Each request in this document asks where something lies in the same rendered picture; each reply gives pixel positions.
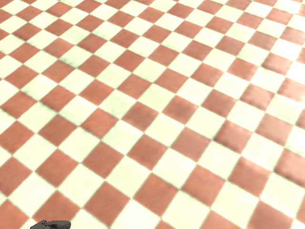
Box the robot left hand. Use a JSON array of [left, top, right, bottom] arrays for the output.
[[30, 219, 71, 229]]

